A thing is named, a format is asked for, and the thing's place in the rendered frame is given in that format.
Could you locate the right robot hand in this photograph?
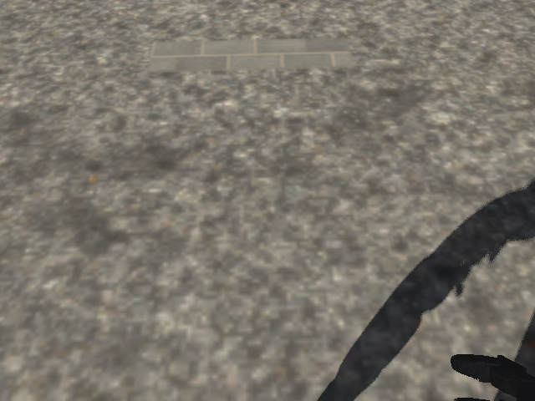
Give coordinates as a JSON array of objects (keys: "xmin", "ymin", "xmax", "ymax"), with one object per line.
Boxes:
[{"xmin": 451, "ymin": 354, "xmax": 535, "ymax": 401}]

